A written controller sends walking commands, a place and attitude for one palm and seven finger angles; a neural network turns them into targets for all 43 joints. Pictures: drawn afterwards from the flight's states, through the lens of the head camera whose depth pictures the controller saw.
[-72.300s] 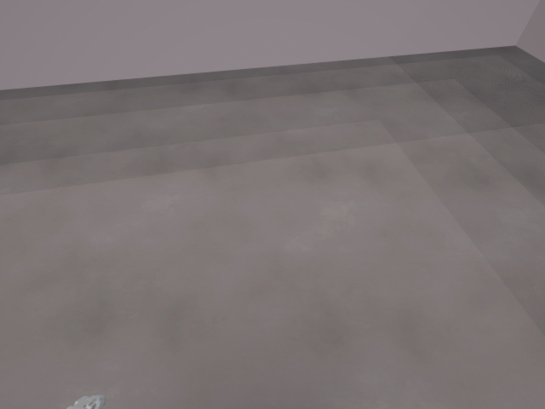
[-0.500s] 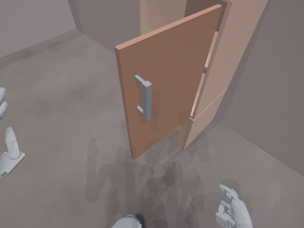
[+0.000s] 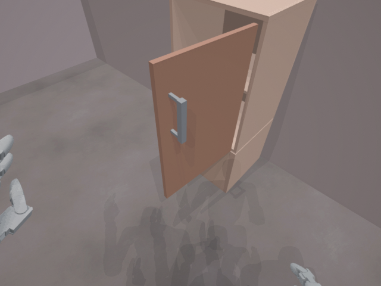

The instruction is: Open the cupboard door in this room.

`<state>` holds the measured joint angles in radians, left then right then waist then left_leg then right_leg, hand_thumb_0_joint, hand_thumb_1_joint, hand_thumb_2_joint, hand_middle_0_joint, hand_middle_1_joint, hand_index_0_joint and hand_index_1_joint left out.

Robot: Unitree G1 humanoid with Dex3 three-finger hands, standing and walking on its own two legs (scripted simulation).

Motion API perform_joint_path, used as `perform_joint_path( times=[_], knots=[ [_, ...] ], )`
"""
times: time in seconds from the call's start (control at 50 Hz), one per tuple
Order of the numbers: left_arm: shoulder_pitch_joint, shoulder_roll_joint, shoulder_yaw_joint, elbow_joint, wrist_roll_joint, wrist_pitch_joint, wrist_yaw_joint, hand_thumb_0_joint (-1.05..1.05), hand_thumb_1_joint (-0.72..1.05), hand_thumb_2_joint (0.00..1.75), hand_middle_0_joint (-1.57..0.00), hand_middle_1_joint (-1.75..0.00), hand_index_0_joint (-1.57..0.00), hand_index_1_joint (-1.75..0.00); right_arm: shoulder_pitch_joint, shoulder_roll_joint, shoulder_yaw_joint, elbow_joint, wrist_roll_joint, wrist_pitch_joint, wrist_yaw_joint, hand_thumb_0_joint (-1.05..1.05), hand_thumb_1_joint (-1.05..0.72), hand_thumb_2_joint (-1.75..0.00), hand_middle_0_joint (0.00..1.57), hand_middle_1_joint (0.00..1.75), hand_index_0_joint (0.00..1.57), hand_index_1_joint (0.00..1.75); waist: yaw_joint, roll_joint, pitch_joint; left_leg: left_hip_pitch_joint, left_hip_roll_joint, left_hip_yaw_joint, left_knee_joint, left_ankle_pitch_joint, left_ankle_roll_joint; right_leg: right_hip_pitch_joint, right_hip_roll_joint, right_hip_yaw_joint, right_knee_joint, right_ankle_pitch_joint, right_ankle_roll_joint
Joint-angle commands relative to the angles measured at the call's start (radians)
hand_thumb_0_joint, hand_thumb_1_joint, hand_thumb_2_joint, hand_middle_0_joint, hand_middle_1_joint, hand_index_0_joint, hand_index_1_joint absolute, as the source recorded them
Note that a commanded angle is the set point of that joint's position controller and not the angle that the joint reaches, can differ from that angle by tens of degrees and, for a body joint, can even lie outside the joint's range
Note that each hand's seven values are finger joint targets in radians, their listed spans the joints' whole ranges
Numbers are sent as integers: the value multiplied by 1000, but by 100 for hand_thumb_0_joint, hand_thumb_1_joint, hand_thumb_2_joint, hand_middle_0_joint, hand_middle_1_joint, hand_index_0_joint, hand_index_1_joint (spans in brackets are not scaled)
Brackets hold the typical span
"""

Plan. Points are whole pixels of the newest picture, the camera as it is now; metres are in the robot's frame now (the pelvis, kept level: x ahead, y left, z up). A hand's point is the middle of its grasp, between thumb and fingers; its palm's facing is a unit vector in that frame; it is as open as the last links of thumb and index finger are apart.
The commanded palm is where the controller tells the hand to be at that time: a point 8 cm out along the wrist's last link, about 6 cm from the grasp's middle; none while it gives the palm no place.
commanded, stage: stop stepping back and stand still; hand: left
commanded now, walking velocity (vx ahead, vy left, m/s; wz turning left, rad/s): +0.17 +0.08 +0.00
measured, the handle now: (177, 118) +0.53 +0.08 +0.05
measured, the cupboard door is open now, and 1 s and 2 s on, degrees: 85 85 85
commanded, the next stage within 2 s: let the arm hang, fingers relaxed in 0.40 s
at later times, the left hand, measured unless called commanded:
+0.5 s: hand (14, 216) +0.18 +0.28 +0.15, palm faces +0.42 -0.78 -0.47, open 7.4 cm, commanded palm none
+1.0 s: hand out of the picture -0.10 +0.20 -0.17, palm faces +0.09 -0.97 -0.21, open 7.2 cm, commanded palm none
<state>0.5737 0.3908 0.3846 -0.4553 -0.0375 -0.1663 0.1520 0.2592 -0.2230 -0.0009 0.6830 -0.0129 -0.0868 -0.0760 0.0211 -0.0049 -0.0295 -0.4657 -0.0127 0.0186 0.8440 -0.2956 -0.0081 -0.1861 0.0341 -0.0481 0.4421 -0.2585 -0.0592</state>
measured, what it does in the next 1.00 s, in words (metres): steps on the spot: left foot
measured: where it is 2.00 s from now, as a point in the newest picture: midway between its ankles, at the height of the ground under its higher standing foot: outside the picture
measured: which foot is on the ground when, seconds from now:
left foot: up 0.00-0.12, down 0.14-1.00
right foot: down 0.00-1.00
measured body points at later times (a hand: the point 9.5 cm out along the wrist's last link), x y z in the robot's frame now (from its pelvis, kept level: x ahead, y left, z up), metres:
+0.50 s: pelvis -0.01 +0.02 +0.00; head -0.01 +0.02 +0.45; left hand +0.15 +0.32 +0.18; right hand +0.16 -0.20 -0.09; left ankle +0.00 +0.13 -0.74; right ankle -0.02 -0.08 -0.74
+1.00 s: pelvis -0.03 +0.02 +0.00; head -0.01 +0.02 +0.45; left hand -0.10 +0.25 -0.16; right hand -0.05 -0.21 -0.16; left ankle +0.00 +0.13 -0.74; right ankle -0.02 -0.08 -0.74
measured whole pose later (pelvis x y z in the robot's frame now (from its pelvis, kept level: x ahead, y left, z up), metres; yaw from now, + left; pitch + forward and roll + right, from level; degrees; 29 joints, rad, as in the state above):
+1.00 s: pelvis -0.03 +0.02 +0.00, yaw +4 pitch -1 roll -1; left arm 0.33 0.18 0.01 1.14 0.01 0.03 0.02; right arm 0.32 -0.17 0.00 1.12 -0.03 0.04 -0.02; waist 0.00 0.02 0.07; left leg -0.27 0.00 0.01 0.46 -0.18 0.01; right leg -0.21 -0.01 -0.11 0.44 -0.22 -0.02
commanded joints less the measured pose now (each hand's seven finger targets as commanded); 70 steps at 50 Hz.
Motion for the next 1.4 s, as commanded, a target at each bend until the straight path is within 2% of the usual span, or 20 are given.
perform_joint_path(
  times=[0.0,0.06,0.08,0.12,0.16,0.18,0.28,0.32,0.46,0.48,0.5,0.56,0.62,0.64,0.7,0.74,0.82,0.96,1.12,1.38],
  knots=[
    [-218,202,107,-172,20,-82,28,0,90,90,-20,-30,-20,-30,-147,-109,-45,-169,5,-95,-33,0,-90,-90,20,30,20,30,-20,-74,69,63,54,23,-116,-48,28,-108,-283,248,-239,-224,-77],
    [-184,196,121,-223,18,-92,41,0,90,90,-20,-30,-20,-30,-125,-97,-36,-174,-1,-112,-30,0,-90,-90,20,30,20,30,-16,-35,33,215,32,58,-376,-4,45,-64,-236,210,-147,-149,-53],
    [-145,205,140,-226,12,-95,42,0,90,90,-20,-30,-20,-30,-119,-105,-43,-177,0,-115,-33,0,-90,-90,20,30,20,30,-16,15,18,272,54,18,-453,22,53,-59,-197,172,-75,-77,-19],
    [-133,206,152,-292,6,-108,39,0,90,90,-20,-30,-20,-30,-123,-133,-51,-205,6,-112,-20,0,-90,-90,20,30,20,30,-7,148,-42,343,175,-140,-437,309,92,-61,-80,74,85,107,49],
    [-75,206,166,-247,9,-105,28,0,90,90,-20,-30,-20,-30,-105,-103,-36,-191,6,-107,-8,0,-90,-90,20,30,20,30,-20,205,-37,284,200,-175,-467,402,101,-45,-39,3,139,70,66],
    [-76,206,168,-244,8,-109,20,0,90,90,-20,-30,-20,-30,-115,-102,-35,-189,5,-113,-6,0,-90,-90,20,30,20,30,-17,210,-14,249,200,-164,-486,378,94,-35,-39,-4,124,13,68],
    [-1,171,151,-167,-5,-106,12,0,90,90,-20,-30,-20,-30,-104,-109,-42,-197,16,-108,9,0,-90,-90,20,30,20,30,-24,52,-53,213,119,-40,-395,326,34,72,-83,75,9,292,48],
    [-19,165,142,-169,-10,-104,11,0,90,90,-20,-30,-20,-30,-107,-103,-38,-199,15,-100,11,0,-90,-90,20,30,20,30,-30,16,-57,211,101,-28,-393,253,23,65,-100,102,-16,288,44],
    [-93,183,142,-203,-4,-98,16,0,90,90,-20,-30,-20,-30,-130,-97,-32,-205,7,-94,-2,0,-90,-90,20,30,20,30,-22,47,-39,239,90,-33,-457,158,26,31,-83,96,-76,161,57],
    [-155,-2,-308,587,56,31,-110,0,90,90,-20,-30,-20,-30,-185,-214,-79,53,20,-154,87,0,-90,-90,20,30,20,30,-72,67,38,183,129,-66,-315,292,31,-141,-130,10,69,166,36],
    [-160,0,-256,627,75,127,-142,0,90,90,-20,-30,-20,-30,-105,-242,-90,64,11,-54,92,0,-90,-90,20,30,20,30,-45,86,-11,169,148,-80,-360,320,47,-121,-142,55,68,147,28],
    [-217,-12,-275,762,76,157,-155,0,90,90,-20,-30,-20,-30,-138,-206,-55,44,-8,15,80,0,-90,-90,20,30,20,30,-16,-17,-2,36,172,-170,-427,174,101,-41,-97,28,125,9,27],
    [-298,9,-297,966,76,155,-150,0,90,90,-20,-30,-20,-30,-126,-161,-39,94,-12,51,78,0,-90,-90,20,30,20,30,-25,-206,-23,129,82,-95,-347,138,58,-59,-179,106,-21,22,-2],
    [-330,7,-310,1034,72,159,-146,0,90,90,-20,-30,-20,-30,-111,-145,-33,121,-14,64,76,0,-90,-90,20,30,20,30,-36,-214,-24,178,56,-65,-317,140,46,-88,-211,127,-59,24,-21],
    [-380,-25,-343,1201,60,170,-134,0,90,90,-20,-30,-20,-30,-76,-98,-17,196,-19,91,72,0,-90,-90,20,30,20,30,-53,0,0,262,67,-53,-346,171,31,-134,-200,107,-68,-9,-21],
    [-345,-46,-351,1303,53,171,-133,0,90,90,-20,-30,-20,-30,-82,-97,-9,236,-18,90,65,0,-90,-90,20,30,20,30,-30,143,17,197,107,-108,-451,149,42,-53,-145,77,-41,-16,11],
    [-280,-79,-345,1446,50,170,-131,0,90,90,-20,-30,-20,-30,-40,-79,-11,301,-15,95,53,0,-90,-90,20,30,20,30,-17,186,27,159,106,-112,-501,25,40,20,-138,61,-78,-17,10],
    [-239,-119,-356,1561,46,162,-125,0,90,90,-20,-30,-20,-30,83,-35,-17,390,-9,101,45,0,-90,-90,20,30,20,30,-33,15,67,218,98,-86,-486,40,42,-42,-153,58,-133,-75,5],
    [-196,-152,-356,1599,46,164,-115,0,90,90,-20,-30,-20,-30,130,11,-14,432,-11,102,43,0,-90,-90,20,30,20,30,-29,-29,119,204,94,-76,-492,39,45,-72,-148,54,-122,-101,9],
    [-208,-175,-345,1579,50,161,-110,0,90,90,-20,-30,-20,-30,118,38,-18,431,-13,96,42,0,-90,-90,20,30,20,30,-25,7,146,184,92,-71,-501,42,42,-74,-141,51,-106,-70,15]
  ],
)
